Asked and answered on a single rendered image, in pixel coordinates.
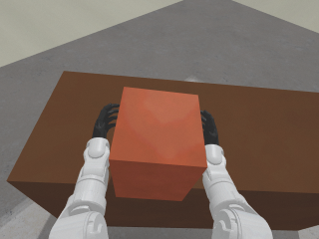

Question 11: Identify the robot left hand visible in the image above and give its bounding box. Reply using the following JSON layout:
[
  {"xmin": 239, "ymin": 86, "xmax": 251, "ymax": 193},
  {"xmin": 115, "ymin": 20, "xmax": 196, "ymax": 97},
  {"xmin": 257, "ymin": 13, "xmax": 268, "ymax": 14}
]
[{"xmin": 92, "ymin": 103, "xmax": 120, "ymax": 138}]

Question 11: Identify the carton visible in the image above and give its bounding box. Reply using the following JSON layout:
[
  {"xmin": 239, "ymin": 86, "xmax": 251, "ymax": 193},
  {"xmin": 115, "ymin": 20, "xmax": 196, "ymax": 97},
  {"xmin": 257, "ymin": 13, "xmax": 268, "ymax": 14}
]
[{"xmin": 109, "ymin": 87, "xmax": 208, "ymax": 201}]

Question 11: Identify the robot right hand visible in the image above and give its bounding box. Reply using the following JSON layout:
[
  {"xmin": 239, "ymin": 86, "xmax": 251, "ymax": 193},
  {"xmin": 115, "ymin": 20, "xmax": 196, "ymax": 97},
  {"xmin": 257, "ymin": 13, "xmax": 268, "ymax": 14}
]
[{"xmin": 200, "ymin": 110, "xmax": 219, "ymax": 146}]

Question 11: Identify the robot left forearm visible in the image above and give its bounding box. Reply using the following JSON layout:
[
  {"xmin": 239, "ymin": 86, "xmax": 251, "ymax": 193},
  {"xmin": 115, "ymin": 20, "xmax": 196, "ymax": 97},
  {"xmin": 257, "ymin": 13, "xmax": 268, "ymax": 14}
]
[{"xmin": 48, "ymin": 137, "xmax": 110, "ymax": 239}]

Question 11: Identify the pedestal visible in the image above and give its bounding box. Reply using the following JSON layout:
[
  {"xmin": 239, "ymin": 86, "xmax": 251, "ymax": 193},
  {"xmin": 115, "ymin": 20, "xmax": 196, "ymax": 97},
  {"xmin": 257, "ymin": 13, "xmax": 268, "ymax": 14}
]
[{"xmin": 6, "ymin": 71, "xmax": 319, "ymax": 231}]

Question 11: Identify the robot right forearm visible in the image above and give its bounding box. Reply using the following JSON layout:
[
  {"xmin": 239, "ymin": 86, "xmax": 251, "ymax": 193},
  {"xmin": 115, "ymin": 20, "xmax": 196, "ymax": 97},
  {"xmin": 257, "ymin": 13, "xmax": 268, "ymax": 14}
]
[{"xmin": 202, "ymin": 144, "xmax": 273, "ymax": 239}]

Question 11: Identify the left robot upper arm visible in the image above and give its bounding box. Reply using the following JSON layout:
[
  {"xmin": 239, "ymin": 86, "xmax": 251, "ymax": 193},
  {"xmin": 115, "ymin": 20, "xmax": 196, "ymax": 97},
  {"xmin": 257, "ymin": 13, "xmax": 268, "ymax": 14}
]
[{"xmin": 49, "ymin": 211, "xmax": 109, "ymax": 239}]

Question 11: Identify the right robot upper arm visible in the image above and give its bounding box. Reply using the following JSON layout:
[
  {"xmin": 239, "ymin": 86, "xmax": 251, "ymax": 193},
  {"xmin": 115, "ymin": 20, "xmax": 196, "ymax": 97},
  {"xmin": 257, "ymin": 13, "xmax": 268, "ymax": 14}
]
[{"xmin": 211, "ymin": 208, "xmax": 273, "ymax": 239}]

